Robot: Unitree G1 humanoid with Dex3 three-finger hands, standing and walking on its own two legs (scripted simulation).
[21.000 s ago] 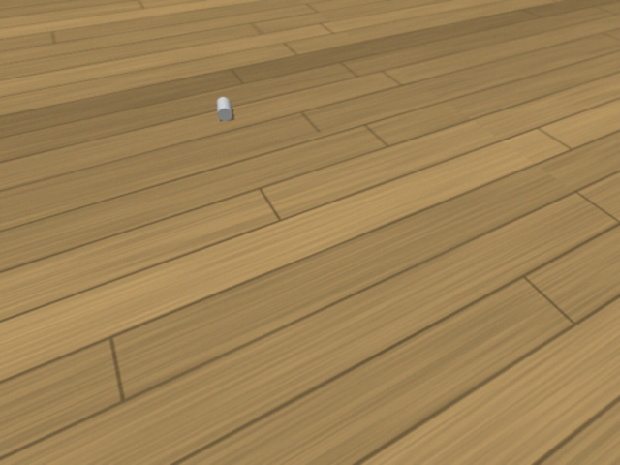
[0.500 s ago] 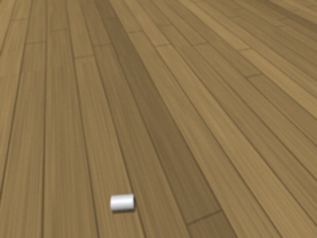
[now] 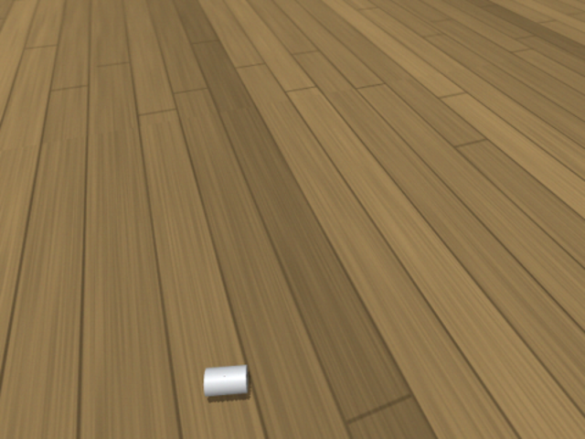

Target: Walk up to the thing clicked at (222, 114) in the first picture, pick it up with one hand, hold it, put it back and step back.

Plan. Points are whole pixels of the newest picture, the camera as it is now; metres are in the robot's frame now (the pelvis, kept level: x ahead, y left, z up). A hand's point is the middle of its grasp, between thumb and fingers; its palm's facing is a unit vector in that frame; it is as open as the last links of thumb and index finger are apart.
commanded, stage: stand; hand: left
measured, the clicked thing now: (226, 380) +0.44 +0.21 -0.74
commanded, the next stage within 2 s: none
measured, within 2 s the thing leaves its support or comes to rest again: neither
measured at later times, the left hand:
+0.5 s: hand out of the picture +0.07 +0.25 -0.16, palm faces -0.03 -0.94 -0.34, open 7.3 cm
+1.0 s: hand out of the picture +0.07 +0.25 -0.16, palm faces -0.04 -0.94 -0.35, open 7.3 cm
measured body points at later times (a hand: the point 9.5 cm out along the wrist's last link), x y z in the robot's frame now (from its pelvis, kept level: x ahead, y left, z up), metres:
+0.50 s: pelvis -0.01 -0.01 +0.00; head +0.00 -0.01 +0.45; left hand +0.07 +0.29 -0.13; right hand +0.05 -0.31 -0.14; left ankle -0.01 +0.13 -0.75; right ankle -0.01 -0.11 -0.75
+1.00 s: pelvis +0.00 -0.01 +0.00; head +0.00 -0.01 +0.45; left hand +0.08 +0.30 -0.13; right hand +0.06 -0.31 -0.14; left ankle -0.01 +0.13 -0.75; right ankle -0.01 -0.11 -0.75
